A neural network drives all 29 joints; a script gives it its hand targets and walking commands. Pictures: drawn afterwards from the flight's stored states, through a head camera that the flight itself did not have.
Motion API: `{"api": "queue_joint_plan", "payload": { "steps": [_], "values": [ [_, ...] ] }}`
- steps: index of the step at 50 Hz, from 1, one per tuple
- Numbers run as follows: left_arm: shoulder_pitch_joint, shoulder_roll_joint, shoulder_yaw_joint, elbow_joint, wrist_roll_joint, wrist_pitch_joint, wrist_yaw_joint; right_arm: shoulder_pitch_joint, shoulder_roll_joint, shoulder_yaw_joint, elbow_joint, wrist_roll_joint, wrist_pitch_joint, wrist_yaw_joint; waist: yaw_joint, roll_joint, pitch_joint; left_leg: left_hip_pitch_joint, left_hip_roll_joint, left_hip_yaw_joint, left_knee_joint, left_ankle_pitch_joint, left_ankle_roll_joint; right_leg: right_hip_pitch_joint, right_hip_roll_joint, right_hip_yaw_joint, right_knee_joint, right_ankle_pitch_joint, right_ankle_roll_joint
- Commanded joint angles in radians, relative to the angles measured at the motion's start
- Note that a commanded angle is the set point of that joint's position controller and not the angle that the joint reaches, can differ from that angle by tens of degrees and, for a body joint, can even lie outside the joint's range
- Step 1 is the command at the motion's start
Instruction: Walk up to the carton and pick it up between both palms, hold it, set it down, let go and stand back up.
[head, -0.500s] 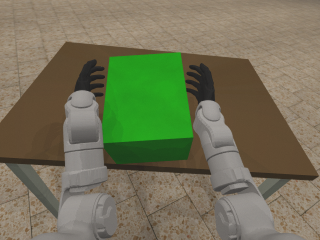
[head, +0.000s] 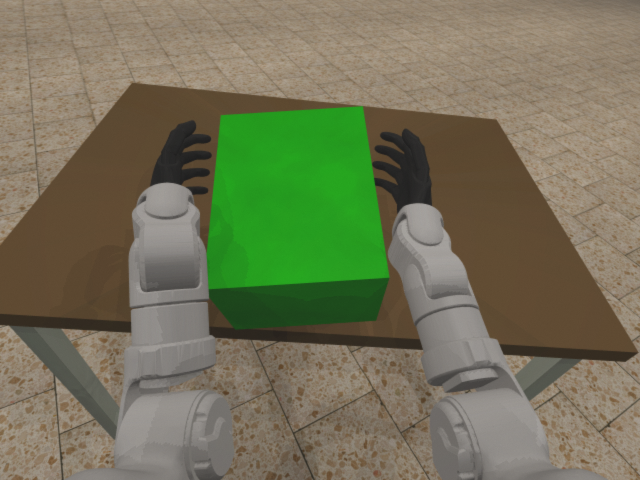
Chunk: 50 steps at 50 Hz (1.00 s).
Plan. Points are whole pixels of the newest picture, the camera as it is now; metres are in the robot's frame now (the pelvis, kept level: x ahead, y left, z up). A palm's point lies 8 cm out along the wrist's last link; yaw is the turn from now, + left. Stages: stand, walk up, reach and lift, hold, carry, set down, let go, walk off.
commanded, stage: hold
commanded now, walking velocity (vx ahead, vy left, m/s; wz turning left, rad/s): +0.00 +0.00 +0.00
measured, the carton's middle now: (298, 218) +0.40 -0.01 +0.12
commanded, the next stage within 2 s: none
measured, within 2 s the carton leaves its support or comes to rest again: neither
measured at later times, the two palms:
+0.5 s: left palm (173, 183) +0.37 +0.14 +0.20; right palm (414, 196) +0.36 -0.14 +0.19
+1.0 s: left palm (178, 182) +0.38 +0.13 +0.20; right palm (419, 198) +0.36 -0.14 +0.19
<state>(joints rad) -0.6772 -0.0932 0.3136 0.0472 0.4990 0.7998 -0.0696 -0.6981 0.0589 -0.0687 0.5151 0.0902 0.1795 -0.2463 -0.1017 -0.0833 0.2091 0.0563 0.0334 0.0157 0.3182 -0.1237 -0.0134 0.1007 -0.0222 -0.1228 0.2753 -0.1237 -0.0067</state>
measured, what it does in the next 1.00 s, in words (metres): stands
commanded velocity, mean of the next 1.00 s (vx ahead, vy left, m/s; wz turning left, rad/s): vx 0.00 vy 0.00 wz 0.00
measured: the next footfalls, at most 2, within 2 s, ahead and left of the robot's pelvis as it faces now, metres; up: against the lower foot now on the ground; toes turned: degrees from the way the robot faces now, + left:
none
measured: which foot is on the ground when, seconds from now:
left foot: down 0.00-1.00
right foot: down 0.00-1.00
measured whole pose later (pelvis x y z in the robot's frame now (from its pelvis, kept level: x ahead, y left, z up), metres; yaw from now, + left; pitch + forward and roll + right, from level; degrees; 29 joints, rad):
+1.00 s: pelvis +0.00 +0.00 +0.00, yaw +0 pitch -14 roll -1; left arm -0.69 -0.10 0.33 0.07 0.51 0.79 -0.08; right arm -0.69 0.06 -0.07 0.53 0.09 0.16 -0.25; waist -0.11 -0.09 0.19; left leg 0.06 0.03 0.03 0.31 -0.12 -0.01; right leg 0.10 -0.02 -0.11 0.27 -0.12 0.00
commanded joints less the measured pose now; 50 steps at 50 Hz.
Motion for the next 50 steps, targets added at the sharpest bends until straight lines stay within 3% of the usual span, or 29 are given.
{"api": "queue_joint_plan", "payload": {
  "steps": [1, 7, 10, 17, 24, 34, 42, 50],
  "values": [
    [-0.668, -0.416, -0.425, -0.113, -0.228, -0.091, -0.157, -0.733, 0.439, 0.324, -0.326, 0.034, -0.069, 0.129, -0.067, 0.041, -0.584, 0.049, -0.077, 0.070, -0.027, 0.110, 0.036, 0.118, 0.049, -0.026, -0.019, 0.130, 0.055],
    [-0.605, -0.386, -0.315, -0.005, -0.151, -0.084, -0.157, -0.682, 0.419, 0.298, -0.208, 0.018, -0.049, 0.137, -0.007, 0.067, -0.443, -0.006, -0.066, 0.075, -0.084, 0.026, 0.057, 0.109, 0.048, -0.023, -0.028, 0.059, 0.041],
    [-0.587, -0.380, -0.270, 0.008, -0.117, -0.066, -0.168, -0.676, 0.403, 0.296, -0.185, 0.029, -0.049, 0.143, 0.012, 0.072, -0.409, -0.024, -0.061, 0.086, -0.103, 0.053, 0.060, 0.135, 0.057, -0.025, -0.022, 0.041, 0.031],
    [-0.627, -0.413, -0.350, -0.068, -0.163, -0.079, -0.159, -0.744, 0.414, 0.327, -0.274, 0.057, -0.088, 0.134, -0.015, 0.076, -0.534, 0.094, -0.062, 0.082, -0.022, 0.191, 0.042, 0.099, 0.067, -0.028, -0.025, 0.126, 0.028],
    [-0.613, -0.404, -0.359, -0.046, -0.160, -0.085, -0.155, -0.684, 0.398, 0.290, -0.234, 0.023, -0.076, 0.139, -0.036, 0.082, -0.467, 0.039, -0.058, 0.081, -0.063, 0.091, 0.040, 0.093, 0.058, -0.031, -0.027, 0.058, 0.032],
    [-0.607, -0.416, -0.377, -0.074, -0.168, -0.087, -0.148, -0.709, 0.395, 0.315, -0.262, 0.042, -0.089, 0.141, -0.029, 0.092, -0.522, 0.080, -0.056, 0.073, -0.032, 0.182, 0.030, 0.107, 0.066, -0.033, -0.014, 0.114, 0.029],
    [-0.594, -0.402, -0.340, -0.054, -0.150, -0.076, -0.153, -0.700, 0.395, 0.311, -0.243, 0.038, -0.082, 0.143, -0.011, 0.075, -0.474, 0.041, -0.056, 0.083, -0.058, 0.136, 0.045, 0.115, 0.064, -0.028, -0.021, 0.084, 0.027],
    [-0.612, -0.402, -0.350, -0.058, -0.161, -0.081, -0.152, -0.709, 0.409, 0.313, -0.254, 0.035, -0.083, 0.138, -0.020, 0.069, -0.496, 0.061, -0.061, 0.082, -0.045, 0.125, 0.048, 0.100, 0.058, -0.025, -0.028, 0.099, 0.031]
  ]
}}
